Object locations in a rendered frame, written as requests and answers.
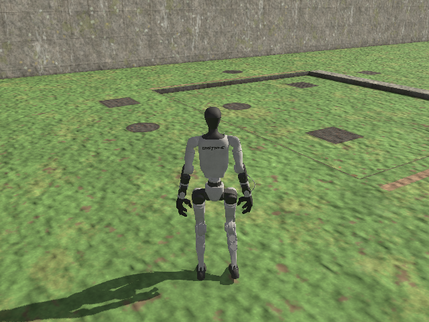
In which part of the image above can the right robot forearm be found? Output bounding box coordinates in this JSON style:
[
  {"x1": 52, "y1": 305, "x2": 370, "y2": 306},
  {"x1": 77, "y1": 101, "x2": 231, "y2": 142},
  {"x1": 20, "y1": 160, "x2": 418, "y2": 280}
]
[{"x1": 238, "y1": 163, "x2": 251, "y2": 197}]

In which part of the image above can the robot left upper arm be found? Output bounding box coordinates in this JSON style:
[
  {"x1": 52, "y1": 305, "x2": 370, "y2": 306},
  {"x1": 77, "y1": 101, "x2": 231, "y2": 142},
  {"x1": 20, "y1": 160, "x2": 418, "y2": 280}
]
[{"x1": 183, "y1": 136, "x2": 200, "y2": 174}]

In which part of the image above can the left robot forearm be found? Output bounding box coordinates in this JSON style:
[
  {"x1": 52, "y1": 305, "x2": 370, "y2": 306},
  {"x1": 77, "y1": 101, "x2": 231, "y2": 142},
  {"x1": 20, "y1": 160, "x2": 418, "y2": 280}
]
[{"x1": 178, "y1": 164, "x2": 190, "y2": 199}]

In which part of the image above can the robot left hand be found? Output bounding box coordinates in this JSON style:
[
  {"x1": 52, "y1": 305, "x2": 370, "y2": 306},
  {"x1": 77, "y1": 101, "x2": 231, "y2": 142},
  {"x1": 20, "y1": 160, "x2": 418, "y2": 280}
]
[{"x1": 176, "y1": 198, "x2": 192, "y2": 217}]

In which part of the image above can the right robot thigh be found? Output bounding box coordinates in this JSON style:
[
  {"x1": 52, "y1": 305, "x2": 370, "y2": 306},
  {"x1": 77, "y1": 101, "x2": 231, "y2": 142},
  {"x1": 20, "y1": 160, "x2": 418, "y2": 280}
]
[{"x1": 224, "y1": 187, "x2": 237, "y2": 234}]

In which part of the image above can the robot right hand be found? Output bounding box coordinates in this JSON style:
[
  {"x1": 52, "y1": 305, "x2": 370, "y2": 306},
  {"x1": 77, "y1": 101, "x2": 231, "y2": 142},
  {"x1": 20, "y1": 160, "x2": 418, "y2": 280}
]
[{"x1": 237, "y1": 196, "x2": 253, "y2": 214}]

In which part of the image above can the robot right upper arm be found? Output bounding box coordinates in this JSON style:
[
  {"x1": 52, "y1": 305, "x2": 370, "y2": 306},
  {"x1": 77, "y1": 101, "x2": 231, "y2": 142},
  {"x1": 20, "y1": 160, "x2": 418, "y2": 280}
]
[{"x1": 227, "y1": 136, "x2": 244, "y2": 174}]

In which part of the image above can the left robot foot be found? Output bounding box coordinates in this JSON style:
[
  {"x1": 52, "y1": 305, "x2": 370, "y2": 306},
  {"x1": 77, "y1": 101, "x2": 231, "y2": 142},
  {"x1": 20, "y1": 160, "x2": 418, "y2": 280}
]
[{"x1": 196, "y1": 263, "x2": 206, "y2": 280}]

